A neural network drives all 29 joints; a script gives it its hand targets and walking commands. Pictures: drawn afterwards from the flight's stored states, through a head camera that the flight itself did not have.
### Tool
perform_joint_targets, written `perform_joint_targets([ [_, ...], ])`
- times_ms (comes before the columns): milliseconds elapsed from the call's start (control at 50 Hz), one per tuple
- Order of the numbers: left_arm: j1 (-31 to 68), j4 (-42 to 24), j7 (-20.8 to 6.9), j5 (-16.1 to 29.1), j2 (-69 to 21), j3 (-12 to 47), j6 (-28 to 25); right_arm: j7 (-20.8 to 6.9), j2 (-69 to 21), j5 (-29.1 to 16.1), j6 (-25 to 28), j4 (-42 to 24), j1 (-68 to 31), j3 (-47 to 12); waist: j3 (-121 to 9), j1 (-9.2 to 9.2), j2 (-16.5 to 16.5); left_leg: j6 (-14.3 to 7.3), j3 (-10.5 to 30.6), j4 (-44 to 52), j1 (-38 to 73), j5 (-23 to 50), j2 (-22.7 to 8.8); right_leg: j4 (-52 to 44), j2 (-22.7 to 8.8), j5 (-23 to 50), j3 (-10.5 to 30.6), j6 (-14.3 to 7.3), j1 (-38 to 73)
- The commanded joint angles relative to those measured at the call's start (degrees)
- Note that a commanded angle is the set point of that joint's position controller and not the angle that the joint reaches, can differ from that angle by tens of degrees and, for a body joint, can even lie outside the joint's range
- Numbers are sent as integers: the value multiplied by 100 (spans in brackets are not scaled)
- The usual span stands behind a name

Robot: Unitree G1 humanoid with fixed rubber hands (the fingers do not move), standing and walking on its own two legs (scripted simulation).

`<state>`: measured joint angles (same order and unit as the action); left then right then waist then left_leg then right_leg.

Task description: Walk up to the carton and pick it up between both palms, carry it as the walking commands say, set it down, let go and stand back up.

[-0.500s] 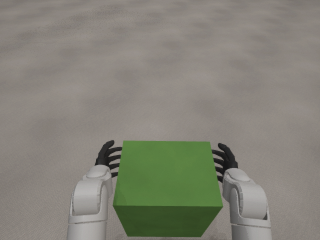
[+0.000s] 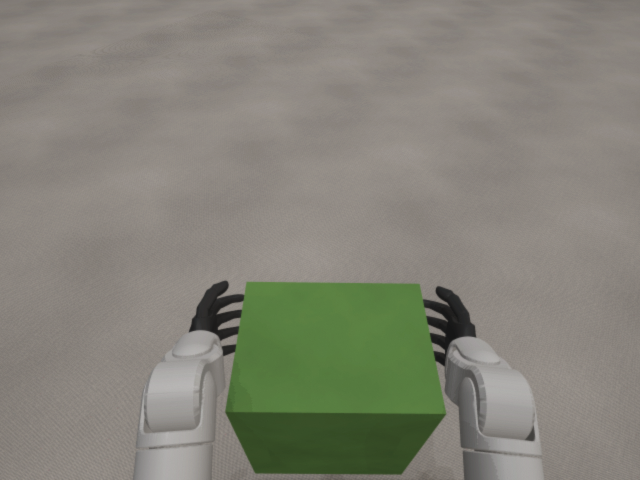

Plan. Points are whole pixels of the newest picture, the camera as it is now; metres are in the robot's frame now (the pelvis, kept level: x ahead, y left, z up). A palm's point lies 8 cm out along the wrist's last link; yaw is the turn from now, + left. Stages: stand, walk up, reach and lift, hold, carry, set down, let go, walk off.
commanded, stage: carry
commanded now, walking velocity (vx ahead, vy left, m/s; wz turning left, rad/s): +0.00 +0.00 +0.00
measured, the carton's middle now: (330, 386) +0.26 +0.00 -0.01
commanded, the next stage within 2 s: none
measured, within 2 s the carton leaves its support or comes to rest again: neither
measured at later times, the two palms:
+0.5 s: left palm (236, 379) +0.23 +0.11 +0.07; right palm (507, 387) +0.23 -0.19 +0.07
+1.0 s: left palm out of the picture +0.11 +0.01 +0.08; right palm out of the picture +0.11 -0.29 +0.07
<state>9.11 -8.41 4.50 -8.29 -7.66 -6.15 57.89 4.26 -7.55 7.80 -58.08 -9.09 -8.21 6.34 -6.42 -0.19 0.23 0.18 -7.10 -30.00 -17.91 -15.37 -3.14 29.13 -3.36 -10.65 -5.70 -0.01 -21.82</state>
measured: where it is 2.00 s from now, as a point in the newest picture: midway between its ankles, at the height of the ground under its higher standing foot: outside the picture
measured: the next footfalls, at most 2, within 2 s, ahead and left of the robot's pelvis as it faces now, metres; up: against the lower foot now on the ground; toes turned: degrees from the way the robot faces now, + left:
left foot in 0.64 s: -0.04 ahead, +0.07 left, +0.00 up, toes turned +9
right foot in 0.96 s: -0.13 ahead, -0.27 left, +0.00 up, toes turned -5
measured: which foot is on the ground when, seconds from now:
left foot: down 0.00-0.42, up 0.44-0.62, down 0.64-0.96, up 0.98-1.00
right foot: down 0.00-0.64, up 0.66-0.94, down 0.96-1.00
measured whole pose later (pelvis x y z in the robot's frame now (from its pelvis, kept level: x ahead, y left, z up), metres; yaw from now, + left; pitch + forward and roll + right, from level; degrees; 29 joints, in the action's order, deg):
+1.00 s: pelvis -0.17 -0.14 -0.01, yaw +0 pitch +5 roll -2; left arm 11.4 -20.5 6.6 -5.9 -8.1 -5.8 67.5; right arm 4.2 -7.9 7.2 -67.9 -21.1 -10.7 7.1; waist -2.2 -1.8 -3.2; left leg 5.4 -1.8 -38.5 -30.7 -18.3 -12.5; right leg 32.0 -0.5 -15.3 -4.6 0.9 -20.4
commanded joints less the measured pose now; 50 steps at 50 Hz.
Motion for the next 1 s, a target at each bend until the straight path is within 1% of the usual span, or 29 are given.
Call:
perform_joint_targets([
  [0,2346,-439,-1206,1789,-4764,3434,-59,-1173,-4626,-1749,87,-464,-2473,-3398,-1253,-4,1,-52,483,527,255,596,-516,-357,-501,731,496,-121,754],
  [100,2347,-447,-1207,1795,-4765,3438,-49,-1174,-4629,-1754,77,-469,-2474,-3401,-1251,-4,0,-50,480,528,253,594,-517,-358,-500,730,493,-121,755],
  [140,2539,-1761,-1193,2524,-5134,4275,351,-1136,-4989,-2467,-313,-1775,-2618,-4177,-1300,-3,71,-19,564,377,305,1244,-750,-134,-477,1285,427,-72,772],
  [200,1876,-1392,-1231,2437,-4886,4108,856,-1152,-4806,-2328,-789,-1418,-1938,-3937,-1505,19,-228,-45,720,-70,551,2719,-1140,532,-452,1883,278,32,584],
  [240,1944,-1406,-1295,2450,-4903,4134,986,-1217,-4817,-2284,-915,-1338,-1943,-3867,-1346,28,-493,-127,838,-109,508,3202,-1340,738,-364,1580,190,47,311],
  [300,2321,-1511,-1365,2538,-5091,4199,1064,-1287,-4936,-2312,-991,-1431,-2285,-3889,-1018,18,-885,-352,1154,177,170,2408,-1638,784,-188,229,93,31,50],
  [340,2498,-1574,-1392,2602,-5252,4226,1090,-1304,-5037,-2345,-1032,-1536,-2490,-3949,-911,-4,-950,-365,1167,244,-169,1663,-1650,639,-172,-341,165,-35,162],
  [380,2625,-1593,-1418,2670,-5354,4230,1110,-1312,-5130,-2359,-1070,-1588,-2571,-4013,-937,5,-407,-185,911,-47,-555,782,-1372,214,-362,252,484,-168,495],
  [400,2648,-1584,-1425,2693,-5340,4214,1117,-1323,-5182,-2380,-1087,-1627,-2590,-4047,-1014,19,480,4,539,-665,-825,142,-965,-351,-859,827,1173,-350,664],
  [420,2505,-1513,-1426,2671,-5347,4169,1130,-1334,-5176,-2421,-1109,-1666,-2679,-4080,-1137,-47,1322,203,45,-1554,-1081,-1015,-400,-950,-1367,1166,1732,-694,841],
  [440,2392,-1453,-1423,2630,-5416,4145,1149,-1340,-5116,-2433,-1124,-1565,-2714,-4073,-1288,-107,1384,175,-37,-2635,-1075,-2147,-71,-1041,-1584,1564,1737,-1074,765],
  [460,2408,-1448,-1402,2601,-5420,4142,1143,-1345,-5187,-2479,-1106,-1456,-2630,-4068,-1439,-90,1044,73,177,-3134,-1084,-2331,-65,-940,-1521,1694,1502,-1257,818],
  [500,2424,-1531,-1354,2550,-5429,4123,1118,-1356,-5306,-2596,-1087,-1514,-2604,-4079,-1437,-48,621,-26,260,-3011,-1027,-1788,-138,-709,-1215,1581,982,-1265,773],
  [580,2376,-1544,-1268,2445,-5409,4087,1118,-1387,-5237,-2671,-1104,-1574,-2724,-4084,-1568,-24,794,-172,38,-859,-161,-1135,-62,-738,-893,966,788,-933,814],
  [600,2264,-1458,-1251,2415,-5399,4085,1129,-1404,-5202,-2644,-1102,-1531,-2657,-4055,-1533,25,602,-193,176,184,354,-324,-339,-658,-787,663,678,-711,487],
  [620,2242,-1376,-1236,2383,-5398,4071,1122,-1431,-5193,-2635,-1097,-1453,-2557,-4015,-1457,74,-134,-268,1151,1048,957,33,-1176,-86,-489,166,471,-397,-186],
  [640,2126,-1467,-1289,2336,-5491,4139,1135,-1458,-5217,-2486,-1022,-1323,-2275,-3974,-1089,78,-1922,-1027,3206,1345,950,1242,-3058,1025,79,-1492,-28,68,-1408],
  [660,2474,-1599,-1288,2401,-5639,4257,1100,-1487,-5382,-2534,-1010,-1567,-2521,-4050,-732,64,-1869,-1400,2958,1236,545,2951,-3260,2449,67,-1895,494,83,-1578],
  [680,2744,-1771,-1298,2521,-5675,4293,1058,-1508,-5436,-2597,-1007,-1725,-2629,-4025,-960,105,-1299,-1335,2327,913,433,3433,-2812,3268,261,-1743,1010,70,-1364],
  [700,2808,-1877,-1303,2638,-5712,4366,1030,-1520,-5440,-2617,-985,-1790,-2640,-3983,-1080,93,-809,-1027,1659,641,377,3409,-2365,3719,354,-1500,1232,109,-1295],
  [740,2654,-1952,-1276,2687,-5584,4399,1028,-1471,-5343,-2562,-985,-1828,-2567,-3937,-1294,-4,-893,-594,803,226,782,3890,-1721,3436,415,-1162,990,261,-1296],
  [760,2598,-1954,-1266,2717,-5499,4451,1036,-1440,-5275,-2509,-982,-1794,-2484,-3892,-1401,-11,-1016,-548,707,110,1051,4302,-1600,3092,451,-1208,759,331,-1262],
  [820,2421,-1839,-1273,2762,-5343,4527,1110,-1379,-5083,-2334,-1024,-1621,-2185,-3786,-1588,50,-1519,-607,886,79,1414,5059,-1722,1992,397,-1617,237,366,-844],
  [880,2358,-1622,-1332,2751,-5311,4409,1172,-1351,-5029,-2168,-1077,-1389,-2025,-3728,-1535,126,-1927,-527,1123,169,1524,4557,-1778,597,437,-1518,-30,288,-406],
  [900,2331,-1547,-1357,2750,-5346,4375,1180,-1341,-5037,-2132,-1083,-1330,-2048,-3721,-1549,76,-1829,-377,1061,81,1455,4149,-1690,-177,432,-1053,-189,249,-79],
  [920,2334,-1482,-1381,2754,-5381,4353,1188,-1340,-5040,-2101,-1079,-1288,-2051,-3729,-1500,70,-1491,-152,989,-41,1068,3406,-1515,-842,268,-540,-105,223,398],
  [940,2353,-1453,-1407,2754,-5411,4345,1189,-1348,-5055,-2105,-1056,-1266,-2110,-3767,-1393,43,-746,96,831,-476,274,2248,-1288,-1240,-202,-133,382,221,1044],
  [960,2277,-1280,-1453,2647,-5385,4244,1121,-1368,-5108,-2158,-1040,-1345,-2191,-3855,-1232,-26,1136,474,23,-1145,-1320,-281,-591,-864,-1426,2467,1476,-322,1530],
  [980,2295,-1360,-1472,2629,-5511,4118,1050,-1393,-5279,-2279,-1051,-1509,-2529,-4085,-1238,-88,2232,340,-101,-2772,-1632,-2722,-102,-484,-1736,4181,1636,-992,1122],
])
